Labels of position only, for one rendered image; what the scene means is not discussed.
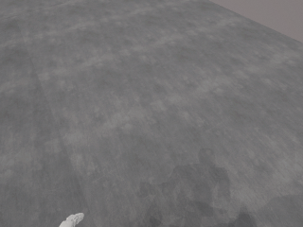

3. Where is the left robot hand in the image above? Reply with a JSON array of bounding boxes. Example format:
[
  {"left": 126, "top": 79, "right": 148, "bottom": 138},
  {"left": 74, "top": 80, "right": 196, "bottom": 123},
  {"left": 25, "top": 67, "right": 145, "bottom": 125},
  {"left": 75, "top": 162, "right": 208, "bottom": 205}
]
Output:
[{"left": 59, "top": 213, "right": 84, "bottom": 227}]

